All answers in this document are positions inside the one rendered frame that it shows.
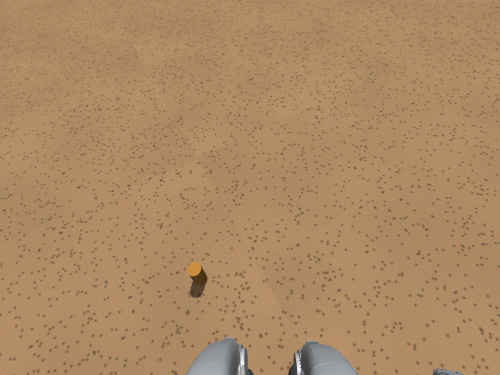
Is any can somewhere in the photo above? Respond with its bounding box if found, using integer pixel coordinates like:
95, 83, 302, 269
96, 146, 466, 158
187, 262, 208, 286

